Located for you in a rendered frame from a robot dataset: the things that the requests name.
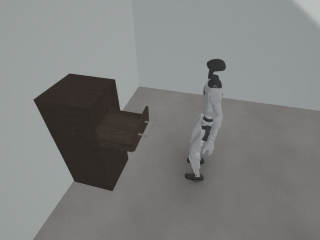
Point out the drawer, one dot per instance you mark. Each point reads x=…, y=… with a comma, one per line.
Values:
x=119, y=129

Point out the handle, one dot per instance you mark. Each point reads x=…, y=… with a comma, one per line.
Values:
x=147, y=131

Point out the robot left thigh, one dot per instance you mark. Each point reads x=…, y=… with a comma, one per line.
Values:
x=197, y=141

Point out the robot left forearm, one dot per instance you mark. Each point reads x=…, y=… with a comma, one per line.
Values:
x=214, y=129

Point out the left robot upper arm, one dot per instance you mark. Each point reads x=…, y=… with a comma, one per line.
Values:
x=215, y=99

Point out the left robot hand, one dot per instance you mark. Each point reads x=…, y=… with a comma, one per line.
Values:
x=209, y=147

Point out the cabinet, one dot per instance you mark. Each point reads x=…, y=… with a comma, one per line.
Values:
x=72, y=109

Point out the robot torso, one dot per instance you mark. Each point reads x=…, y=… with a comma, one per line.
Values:
x=207, y=120

